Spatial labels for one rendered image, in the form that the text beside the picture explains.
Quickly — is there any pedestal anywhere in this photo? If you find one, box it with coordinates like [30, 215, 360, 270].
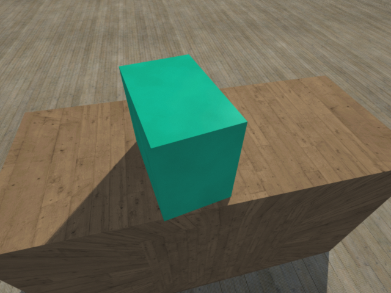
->
[0, 76, 391, 293]

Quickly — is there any carton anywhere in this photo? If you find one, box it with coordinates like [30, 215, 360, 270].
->
[119, 54, 247, 221]

